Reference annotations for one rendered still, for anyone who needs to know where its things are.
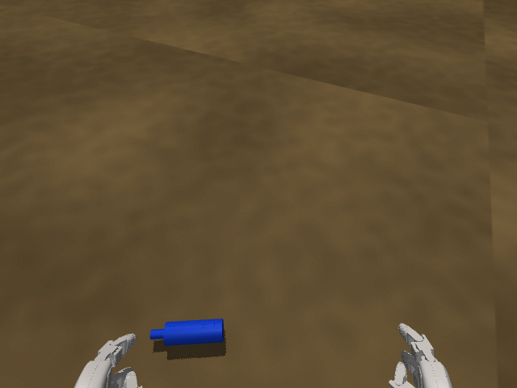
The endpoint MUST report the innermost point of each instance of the bottle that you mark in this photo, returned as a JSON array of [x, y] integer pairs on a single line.
[[190, 332]]

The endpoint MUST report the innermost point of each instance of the left robot hand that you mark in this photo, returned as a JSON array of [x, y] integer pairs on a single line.
[[98, 373]]

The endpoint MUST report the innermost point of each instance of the right robot hand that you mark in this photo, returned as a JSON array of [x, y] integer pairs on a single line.
[[426, 370]]

